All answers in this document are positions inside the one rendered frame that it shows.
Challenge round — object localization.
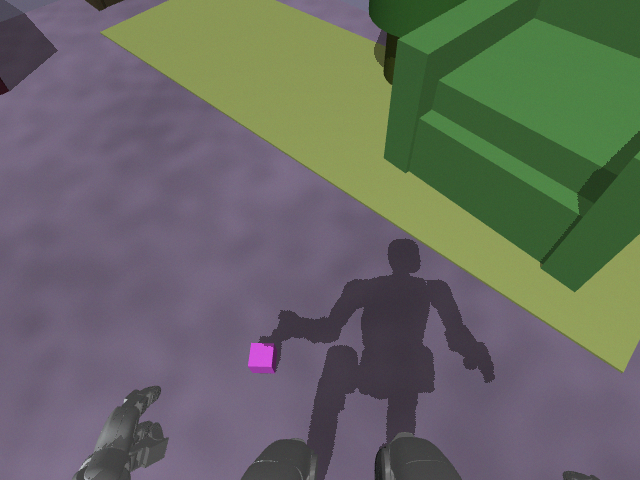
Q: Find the armchair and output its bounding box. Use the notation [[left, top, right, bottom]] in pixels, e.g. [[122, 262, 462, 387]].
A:
[[384, 0, 640, 292]]

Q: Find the left robot arm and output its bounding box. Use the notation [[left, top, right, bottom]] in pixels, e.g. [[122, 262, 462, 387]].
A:
[[72, 448, 131, 480]]

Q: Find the left robot hand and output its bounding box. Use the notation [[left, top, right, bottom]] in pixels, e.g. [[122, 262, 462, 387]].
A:
[[93, 386, 169, 472]]

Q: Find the cube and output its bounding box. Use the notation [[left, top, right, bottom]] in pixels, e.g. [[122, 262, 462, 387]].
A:
[[248, 343, 277, 373]]

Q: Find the potted plant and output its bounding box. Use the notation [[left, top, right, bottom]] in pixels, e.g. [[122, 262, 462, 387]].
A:
[[369, 0, 467, 85]]

